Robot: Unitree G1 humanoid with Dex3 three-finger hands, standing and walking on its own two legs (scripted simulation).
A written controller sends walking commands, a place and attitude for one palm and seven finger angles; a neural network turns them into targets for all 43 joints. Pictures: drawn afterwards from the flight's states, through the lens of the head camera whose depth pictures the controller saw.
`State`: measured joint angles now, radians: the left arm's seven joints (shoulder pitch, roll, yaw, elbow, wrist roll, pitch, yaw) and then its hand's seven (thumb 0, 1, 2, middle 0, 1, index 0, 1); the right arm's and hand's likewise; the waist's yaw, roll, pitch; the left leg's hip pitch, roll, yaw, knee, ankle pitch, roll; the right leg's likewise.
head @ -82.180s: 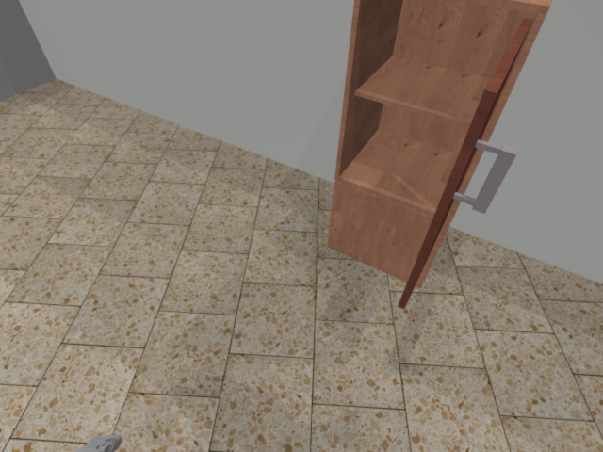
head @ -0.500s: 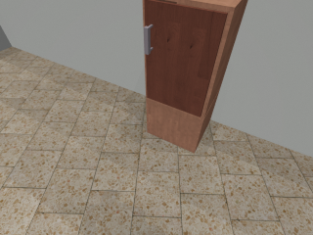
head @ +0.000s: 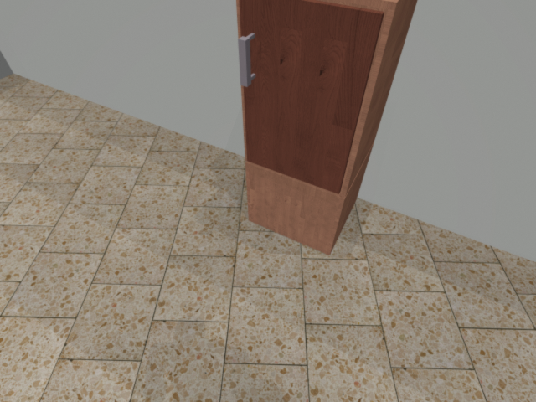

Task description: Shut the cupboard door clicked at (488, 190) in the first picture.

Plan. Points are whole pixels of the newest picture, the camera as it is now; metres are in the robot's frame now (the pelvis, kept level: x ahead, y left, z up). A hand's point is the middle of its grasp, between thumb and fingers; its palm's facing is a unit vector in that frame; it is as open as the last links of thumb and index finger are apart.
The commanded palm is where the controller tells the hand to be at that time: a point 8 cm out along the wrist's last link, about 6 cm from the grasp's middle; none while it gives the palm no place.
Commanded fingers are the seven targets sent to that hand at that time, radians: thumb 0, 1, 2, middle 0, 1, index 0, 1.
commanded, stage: look to check the result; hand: left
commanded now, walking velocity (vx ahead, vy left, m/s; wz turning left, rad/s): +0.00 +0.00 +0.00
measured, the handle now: (248, 59) +0.99 +0.11 +0.06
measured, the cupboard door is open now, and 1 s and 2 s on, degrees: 0 0 0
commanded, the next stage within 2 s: stand and wait in 0.04 s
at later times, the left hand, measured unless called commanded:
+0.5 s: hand out of the picture +0.02 +0.18 -0.17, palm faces +0.03 -0.98 -0.20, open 7.4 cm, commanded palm none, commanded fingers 0.00 0.90 0.90 -0.20 -0.30 -0.20 -0.30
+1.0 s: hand out of the picture +0.03 +0.17 -0.17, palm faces +0.03 -0.98 -0.20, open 7.4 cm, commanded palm none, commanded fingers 0.00 0.90 0.90 -0.20 -0.30 -0.20 -0.30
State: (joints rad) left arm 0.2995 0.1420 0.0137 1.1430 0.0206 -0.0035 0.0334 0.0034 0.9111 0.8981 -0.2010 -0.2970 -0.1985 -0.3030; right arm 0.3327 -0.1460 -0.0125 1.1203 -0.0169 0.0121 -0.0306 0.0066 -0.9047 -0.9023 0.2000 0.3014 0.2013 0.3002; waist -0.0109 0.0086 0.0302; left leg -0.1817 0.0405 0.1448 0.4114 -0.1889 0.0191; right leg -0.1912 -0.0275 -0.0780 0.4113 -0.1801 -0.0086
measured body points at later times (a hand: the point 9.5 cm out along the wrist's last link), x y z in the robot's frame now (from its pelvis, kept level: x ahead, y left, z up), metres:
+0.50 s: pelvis +0.02 +0.00 +0.00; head +0.02 +0.00 +0.45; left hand +0.02 +0.23 -0.16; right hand +0.01 -0.22 -0.16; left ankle +0.03 +0.11 -0.74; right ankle +0.03 -0.11 -0.74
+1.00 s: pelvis +0.03 +0.00 +0.00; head +0.04 -0.01 +0.45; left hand +0.03 +0.22 -0.16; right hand +0.03 -0.23 -0.16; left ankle +0.03 +0.11 -0.74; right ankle +0.03 -0.11 -0.74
